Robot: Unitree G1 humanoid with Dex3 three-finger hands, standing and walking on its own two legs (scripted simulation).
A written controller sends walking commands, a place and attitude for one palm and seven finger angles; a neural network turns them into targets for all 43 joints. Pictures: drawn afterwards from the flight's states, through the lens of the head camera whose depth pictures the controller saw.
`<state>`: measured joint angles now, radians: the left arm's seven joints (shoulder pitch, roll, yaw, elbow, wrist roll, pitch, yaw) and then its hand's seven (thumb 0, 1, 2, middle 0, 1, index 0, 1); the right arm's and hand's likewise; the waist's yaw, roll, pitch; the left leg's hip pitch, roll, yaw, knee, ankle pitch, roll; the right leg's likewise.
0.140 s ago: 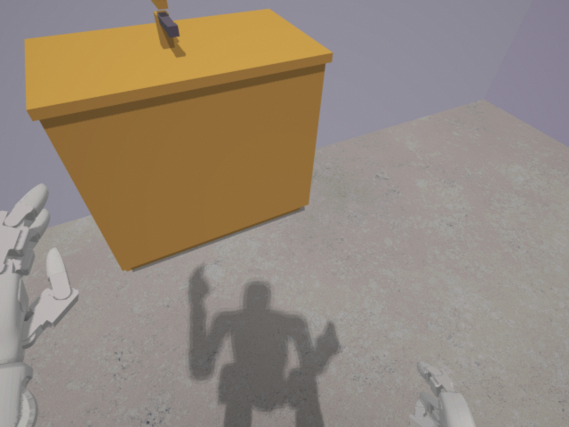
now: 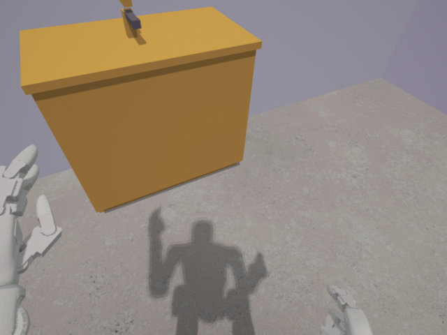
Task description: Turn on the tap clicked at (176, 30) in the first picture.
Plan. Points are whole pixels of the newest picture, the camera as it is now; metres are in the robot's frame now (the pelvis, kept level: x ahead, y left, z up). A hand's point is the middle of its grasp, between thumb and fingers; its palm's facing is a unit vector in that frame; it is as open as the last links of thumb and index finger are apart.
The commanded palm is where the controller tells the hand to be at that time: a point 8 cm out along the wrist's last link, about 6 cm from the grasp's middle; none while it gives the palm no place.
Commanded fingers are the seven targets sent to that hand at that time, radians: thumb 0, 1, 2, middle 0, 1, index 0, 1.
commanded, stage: stand and wait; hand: left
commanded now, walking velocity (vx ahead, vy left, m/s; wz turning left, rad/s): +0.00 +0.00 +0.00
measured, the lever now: (135, 23) +1.04 +0.39 +0.12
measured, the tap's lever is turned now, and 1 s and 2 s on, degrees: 0 0 0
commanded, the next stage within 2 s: look at it before walking up in 0.12 s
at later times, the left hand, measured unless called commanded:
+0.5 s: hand (63, 227) +0.21 +0.24 +0.16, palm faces +0.41 -0.83 -0.37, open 7.4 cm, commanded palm +0.17 +0.27 +0.18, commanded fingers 0.00 0.90 0.90 -0.20 -0.30 -0.20 -0.30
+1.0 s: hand (117, 159) +0.34 +0.20 +0.16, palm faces +0.38 -0.85 -0.37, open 7.4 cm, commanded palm +0.29 +0.24 +0.18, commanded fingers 0.00 0.90 0.90 -0.20 -0.30 -0.20 -0.30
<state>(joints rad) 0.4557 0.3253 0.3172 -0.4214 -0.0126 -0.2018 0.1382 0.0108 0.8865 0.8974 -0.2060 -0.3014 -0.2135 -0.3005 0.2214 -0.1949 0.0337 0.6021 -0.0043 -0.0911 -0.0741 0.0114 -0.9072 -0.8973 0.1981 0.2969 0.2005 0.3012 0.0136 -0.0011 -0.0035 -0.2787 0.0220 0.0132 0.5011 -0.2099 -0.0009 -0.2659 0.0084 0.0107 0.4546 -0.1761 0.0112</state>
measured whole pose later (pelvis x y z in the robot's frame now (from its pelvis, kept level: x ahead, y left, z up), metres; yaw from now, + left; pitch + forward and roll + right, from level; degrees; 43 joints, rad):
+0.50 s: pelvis +0.01 +0.00 +0.00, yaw -1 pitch -1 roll +0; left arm 0.47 0.32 0.32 -0.42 -0.01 -0.20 0.15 0.01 0.89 0.90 -0.21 -0.30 -0.21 -0.30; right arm 0.23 -0.20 0.03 0.61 -0.01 -0.09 -0.08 0.01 -0.91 -0.90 0.20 0.30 0.20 0.30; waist 0.02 0.00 -0.02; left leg -0.29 0.03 0.03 0.54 -0.26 0.00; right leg -0.30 0.02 0.02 0.53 -0.27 0.00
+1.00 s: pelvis +0.10 -0.03 -0.01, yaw -5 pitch -1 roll +1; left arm 0.45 0.36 0.38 -0.47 -0.02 -0.24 0.17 0.01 0.89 0.90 -0.21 -0.30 -0.21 -0.30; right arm 0.21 -0.20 0.01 0.61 -0.01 -0.08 -0.08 0.01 -0.91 -0.90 0.20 0.30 0.20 0.30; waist 0.01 -0.05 0.02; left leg -0.29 0.07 0.18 0.62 -0.31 0.01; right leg -0.36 0.00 -0.01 1.00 -0.50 -0.01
